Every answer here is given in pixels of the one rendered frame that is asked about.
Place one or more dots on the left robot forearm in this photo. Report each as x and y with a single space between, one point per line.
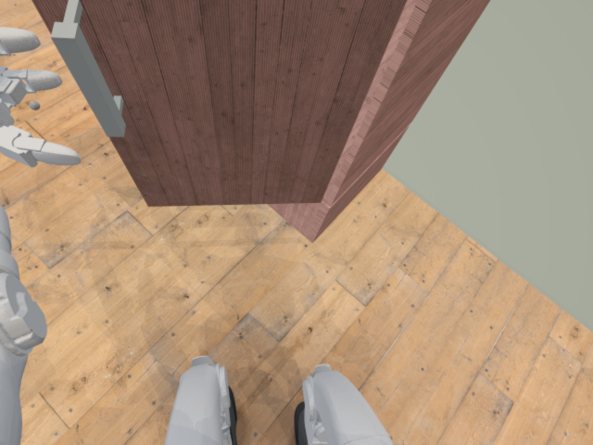
7 263

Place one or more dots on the robot shin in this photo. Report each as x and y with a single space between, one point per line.
225 417
316 434

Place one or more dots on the cupboard door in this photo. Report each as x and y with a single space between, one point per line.
234 102

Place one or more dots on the robot right shin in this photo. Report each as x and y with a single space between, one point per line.
316 434

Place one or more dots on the left robot hand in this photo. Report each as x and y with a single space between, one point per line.
16 143

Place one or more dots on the left robot upper arm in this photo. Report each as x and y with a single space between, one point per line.
22 327

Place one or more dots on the robot left shin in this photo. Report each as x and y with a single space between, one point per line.
225 417

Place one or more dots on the handle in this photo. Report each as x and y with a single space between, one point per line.
72 46

